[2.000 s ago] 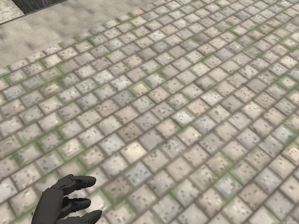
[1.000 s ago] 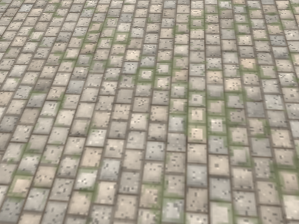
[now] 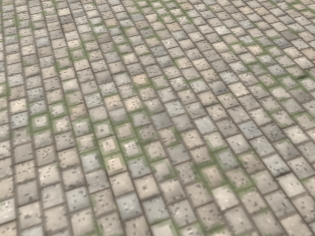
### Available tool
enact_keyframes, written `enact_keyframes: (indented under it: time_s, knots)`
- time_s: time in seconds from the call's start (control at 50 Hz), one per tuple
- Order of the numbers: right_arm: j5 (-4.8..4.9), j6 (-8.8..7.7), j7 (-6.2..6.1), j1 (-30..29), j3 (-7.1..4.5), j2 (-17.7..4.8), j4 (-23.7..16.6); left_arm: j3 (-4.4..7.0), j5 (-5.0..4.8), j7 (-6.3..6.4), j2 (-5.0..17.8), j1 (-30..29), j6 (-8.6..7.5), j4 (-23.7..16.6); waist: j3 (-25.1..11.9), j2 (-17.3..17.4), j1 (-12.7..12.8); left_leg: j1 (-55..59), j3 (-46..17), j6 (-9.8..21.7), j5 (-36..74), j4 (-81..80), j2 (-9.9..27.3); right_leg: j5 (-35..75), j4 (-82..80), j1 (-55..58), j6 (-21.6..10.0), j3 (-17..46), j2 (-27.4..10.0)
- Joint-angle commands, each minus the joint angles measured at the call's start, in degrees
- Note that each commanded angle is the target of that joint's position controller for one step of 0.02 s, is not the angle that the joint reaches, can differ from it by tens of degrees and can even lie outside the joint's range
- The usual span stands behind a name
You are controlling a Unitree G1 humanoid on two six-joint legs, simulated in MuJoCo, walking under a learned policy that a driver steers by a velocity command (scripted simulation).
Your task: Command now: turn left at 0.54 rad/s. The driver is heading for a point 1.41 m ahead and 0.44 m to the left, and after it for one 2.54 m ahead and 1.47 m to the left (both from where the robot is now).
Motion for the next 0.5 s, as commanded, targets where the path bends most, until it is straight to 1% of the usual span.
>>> enact_keyframes:
  time_s: [0.02, 0.06, 0.1, 0.14, 0.16, 0.18, 0.2, 0.22, 0.24, 0.26, 0.28, 0.3, 0.32, 0.34, 0.36, 0.38, 0.4, 0.44, 0.5]
  knots:
    - [0.16, 0.43, 0.18, -3.6, -1.33, -3.6, -6.0, 3.94, -0.47, 0.71, 10.5, -1.1, -0.51, -3.4, -1.5, -7.5, 2.4, -10.9, -1.6, -1.4, -0.3, 6.0, 3.7, 32.6, -9.4, 8.0, -12.3, 11.4, -19.5]
    - [0.20, 0.82, 0.87, -3.8, -1.02, -2.8, -7.2, 4.32, -0.49, 0.48, 10.7, -3.4, -0.23, -3.7, -2.8, -7.8, 2.3, -6.6, 0.7, -1.5, 3.2, 0.7, 3.7, 32.0, -8.7, 6.8, -11.2, 6.5, -17.9]
    - [0.31, 0.93, 1.64, -4.4, -1.10, -3.2, -8.8, 4.94, -0.81, 0.16, 11.8, -3.2, -0.05, -3.4, -4.5, -8.6, 2.9, -3.0, 2.8, -0.6, 5.6, -5.1, 3.0, 33.3, -7.2, 7.4, -10.4, 3.9, -18.3]
    - [0.39, 1.31, 2.23, -3.5, -1.64, -4.2, -9.9, 5.51, -1.75, -0.34, 12.9, -2.6, -0.19, -2.8, -5.7, -9.2, 2.6, 0.1, 4.8, 1.1, 7.6, -10.6, 1.7, 32.8, -4.7, 8.2, -9.0, 2.4, -19.3]
    - [0.35, 1.58, 2.35, -2.0, -1.98, -4.4, -10.0, 5.64, -2.39, -0.60, 13.1, -3.1, -0.31, -2.6, -6.1, -9.0, 1.5, 3.0, 6.0, 2.2, 10.7, -15.0, 0.8, 31.1, -2.3, 7.4, -7.5, 0.8, -19.2]
    - [0.23, 1.70, 2.01, 0.5, -2.60, -4.9, -9.4, 5.59, -2.91, -0.79, 12.4, -3.1, -0.49, -2.0, -6.6, -7.9, 0.0, 8.4, 6.6, 3.8, 15.7, -20.7, -1.0, 27.5, 2.4, 4.7, -4.9, -2.0, -17.9]
    - [-0.20, 1.48, 0.93, 4.2, -4.17, -8.4, -8.8, 5.28, -2.51, -1.22, 10.6, 0.2, -0.84, -0.7, -7.4, -0.9, -1.0, 17.4, 1.4, 6.8, 27.5, -26.8, -1.0, 19.6, 12.9, -2.1, -0.7, -5.8, -13.6]
    - [-0.48, 0.74, -0.29, 6.4, -6.50, -18.2, -10.1, 3.78, 0.64, -1.24, 6.4, -2.1, -1.09, -4.3, -6.9, 18.8, -0.3, 29.3, -24.7, 16.1, 55.9, -29.1, 14.6, -15.4, 32.9, -23.5, 5.8, -7.7, -4.0]
    - [-3.02, -1.24, 0.73, 7.1, -5.61, -17.4, -11.4, 3.64, 0.76, -0.80, 7.7, -8.0, -1.45, -6.2, -13.5, 15.0, -3.6, 28.7, -37.3, 26.1, 52.3, -32.9, 20.8, -24.2, 43.1, -29.5, 6.2, 5.9, 1.6]
    - [-2.97, -2.64, 1.17, 5.0, -4.84, -15.1, -11.5, 4.14, -0.63, -0.57, 10.0, -9.3, -1.53, -5.9, -11.2, 7.8, -3.1, 27.7, -32.5, 24.9, 46.8, -34.0, 19.4, -20.8, 45.6, -31.0, 5.1, 9.1, 0.1]
    - [-1.64, -3.22, 0.69, 2.7, -4.45, -13.4, -11.2, 4.26, -0.94, -0.25, 10.3, -9.2, -1.71, -5.5, -8.2, 4.5, -1.3, 25.7, -28.5, 21.7, 41.6, -33.8, 16.0, -15.4, 43.6, -31.5, 4.0, 9.8, -0.8]
    - [-0.27, -2.89, 0.08, -0.2, -3.90, -11.7, -11.6, 4.49, -0.50, 0.21, 10.8, -8.3, -1.68, -4.4, -6.6, 1.6, 0.3, 24.2, -25.6, 18.9, 39.2, -33.4, 13.6, -10.6, 40.5, -31.4, 3.9, 10.2, -1.7]
    - [0.33, -2.32, -0.60, -2.9, -3.42, -10.9, -12.2, 4.83, -0.24, 0.44, 11.5, -7.6, -1.60, -4.1, -6.1, 2.1, 1.8, 21.3, -23.2, 17.3, 38.8, -33.6, 11.4, -7.0, 37.5, -28.7, 4.1, 10.5, -1.9]
    - [-0.03, -1.85, -1.11, -3.9, -3.23, -10.7, -12.9, 4.76, -0.28, 0.19, 11.0, -6.9, -1.59, -3.5, -6.5, 3.1, 2.3, 19.5, -22.2, 16.6, 40.0, -33.6, 9.9, -4.3, 37.1, -26.2, 4.5, 10.0, -0.7]
    - [-0.38, -1.58, -1.50, -3.8, -3.22, -10.7, -13.1, 4.54, -0.37, -0.08, 10.2, -5.9, -1.60, -2.8, -7.4, 3.0, 2.5, 19.5, -21.8, 16.5, 40.8, -33.5, 9.1, -2.4, 36.0, -25.2, 5.1, 9.9, 0.3]
    - [-0.47, -1.42, -1.78, -3.4, -3.27, -10.9, -13.2, 4.33, -0.51, -0.22, 9.7, -5.3, -1.59, -2.1, -7.9, 2.7, 2.5, 19.6, -21.6, 16.3, 40.7, -33.4, 8.4, -1.1, 34.1, -24.6, 5.6, 10.0, 1.1]
    - [-0.38, -1.32, -1.99, -3.0, -3.38, -11.2, -13.2, 4.15, -0.62, -0.23, 9.2, -5.3, -1.57, -1.8, -7.9, 2.6, 2.3, 19.7, -22.1, 16.1, 39.5, -33.4, 7.8, -0.2, 31.7, -24.5, 6.0, 10.3, 1.7]
    - [-0.12, -1.00, -2.36, -2.5, -3.53, -11.6, -13.2, 3.95, -0.82, -0.12, 8.9, -6.3, -1.50, -1.7, -7.3, 3.5, 1.9, 19.7, -24.0, 15.7, 35.5, -33.3, 6.9, 0.9, 27.1, -24.7, 6.7, 11.0, 2.8]
    - [-0.20, -0.49, -2.73, -3.0, -3.67, -11.8, -13.7, 4.11, -1.10, -0.05, 9.3, -7.5, -1.62, -1.4, -6.0, 5.5, 1.5, 18.1, -27.4, 14.7, 28.8, -33.1, 5.7, 1.9, 21.6, -23.9, 7.2, 12.3, 3.9]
